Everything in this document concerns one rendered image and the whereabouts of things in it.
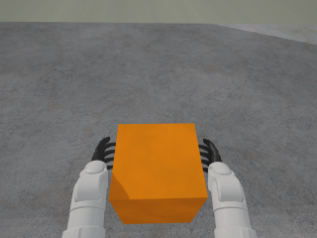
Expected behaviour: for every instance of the robot right hand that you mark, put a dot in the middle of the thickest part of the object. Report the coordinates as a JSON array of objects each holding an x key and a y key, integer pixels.
[{"x": 212, "y": 155}]

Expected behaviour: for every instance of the robot left hand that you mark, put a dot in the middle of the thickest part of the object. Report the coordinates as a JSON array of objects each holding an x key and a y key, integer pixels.
[{"x": 100, "y": 152}]

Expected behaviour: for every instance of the carton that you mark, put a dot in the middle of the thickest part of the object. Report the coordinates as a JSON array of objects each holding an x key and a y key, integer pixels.
[{"x": 157, "y": 174}]

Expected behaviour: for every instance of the robot right forearm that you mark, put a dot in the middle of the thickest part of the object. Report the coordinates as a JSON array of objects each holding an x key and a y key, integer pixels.
[{"x": 229, "y": 203}]

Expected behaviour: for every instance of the robot left forearm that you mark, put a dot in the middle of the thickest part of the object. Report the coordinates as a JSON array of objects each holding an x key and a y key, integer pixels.
[{"x": 88, "y": 203}]

